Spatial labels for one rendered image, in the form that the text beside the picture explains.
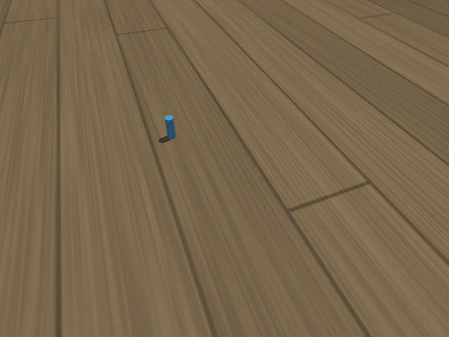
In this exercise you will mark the can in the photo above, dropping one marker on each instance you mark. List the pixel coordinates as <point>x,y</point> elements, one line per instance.
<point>170,126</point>

